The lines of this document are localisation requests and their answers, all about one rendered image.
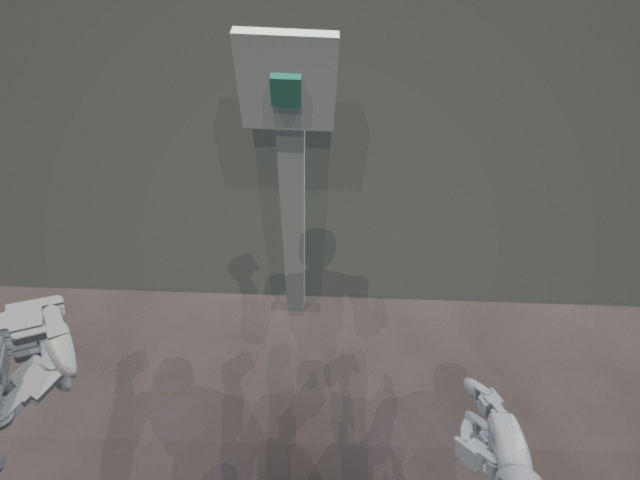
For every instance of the left robot hand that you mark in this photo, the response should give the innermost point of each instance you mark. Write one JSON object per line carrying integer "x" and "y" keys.
{"x": 34, "y": 331}

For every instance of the panel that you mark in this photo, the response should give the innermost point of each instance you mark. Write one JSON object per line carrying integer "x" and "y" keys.
{"x": 258, "y": 51}

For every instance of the right robot hand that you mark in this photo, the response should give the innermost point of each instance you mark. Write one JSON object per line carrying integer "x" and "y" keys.
{"x": 501, "y": 441}

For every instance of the button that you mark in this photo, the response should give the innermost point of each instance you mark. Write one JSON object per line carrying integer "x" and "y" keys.
{"x": 286, "y": 90}

